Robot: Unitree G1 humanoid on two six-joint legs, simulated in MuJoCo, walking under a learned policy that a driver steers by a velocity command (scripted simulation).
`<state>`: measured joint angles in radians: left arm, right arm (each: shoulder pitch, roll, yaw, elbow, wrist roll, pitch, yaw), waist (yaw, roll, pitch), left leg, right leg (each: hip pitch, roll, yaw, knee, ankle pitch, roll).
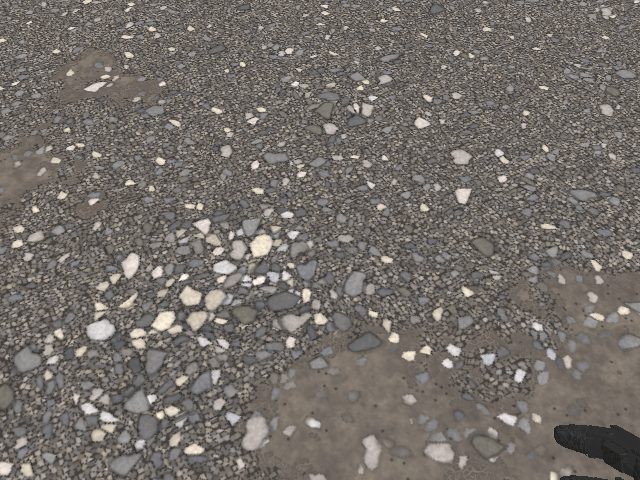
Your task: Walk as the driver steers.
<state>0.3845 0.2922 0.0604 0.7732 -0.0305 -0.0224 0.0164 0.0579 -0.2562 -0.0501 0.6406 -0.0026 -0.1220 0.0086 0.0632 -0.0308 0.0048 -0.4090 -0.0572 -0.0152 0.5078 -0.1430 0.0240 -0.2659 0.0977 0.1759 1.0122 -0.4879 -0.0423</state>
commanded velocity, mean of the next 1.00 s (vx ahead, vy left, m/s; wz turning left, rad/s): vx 0.48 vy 0.00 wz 0.13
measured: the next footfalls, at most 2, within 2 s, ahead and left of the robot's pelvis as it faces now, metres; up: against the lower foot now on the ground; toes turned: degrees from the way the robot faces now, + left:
right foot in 0.40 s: +0.35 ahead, -0.19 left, +0.00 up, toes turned -8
left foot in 0.92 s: +0.62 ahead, +0.09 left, +0.00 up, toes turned +15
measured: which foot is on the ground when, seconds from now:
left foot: down 0.00-0.42, up 0.44-0.90, down 0.92-1.00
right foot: up 0.00-0.38, down 0.40-0.94, up 0.96-1.00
